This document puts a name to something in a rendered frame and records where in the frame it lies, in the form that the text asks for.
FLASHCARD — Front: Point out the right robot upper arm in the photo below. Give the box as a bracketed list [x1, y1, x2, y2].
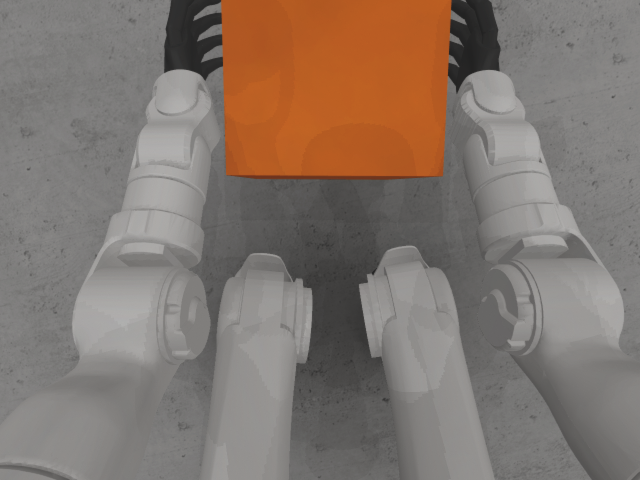
[477, 258, 640, 480]

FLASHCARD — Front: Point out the left robot upper arm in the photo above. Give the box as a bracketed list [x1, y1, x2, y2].
[0, 266, 211, 480]

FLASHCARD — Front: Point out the right robot shin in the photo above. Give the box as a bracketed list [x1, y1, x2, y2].
[373, 246, 460, 333]

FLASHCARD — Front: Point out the left robot hand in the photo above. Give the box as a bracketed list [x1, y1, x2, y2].
[164, 0, 223, 80]

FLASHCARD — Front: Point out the carton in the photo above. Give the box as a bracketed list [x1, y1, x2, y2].
[221, 0, 452, 180]

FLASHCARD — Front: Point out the right robot forearm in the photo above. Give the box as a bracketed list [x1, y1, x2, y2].
[449, 70, 624, 331]

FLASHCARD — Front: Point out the robot right thigh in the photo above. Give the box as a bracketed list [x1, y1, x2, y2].
[359, 261, 495, 480]

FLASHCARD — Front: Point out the left robot forearm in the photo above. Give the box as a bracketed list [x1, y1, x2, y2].
[72, 69, 220, 350]

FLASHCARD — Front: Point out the right robot hand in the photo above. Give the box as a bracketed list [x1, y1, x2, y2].
[448, 0, 500, 93]

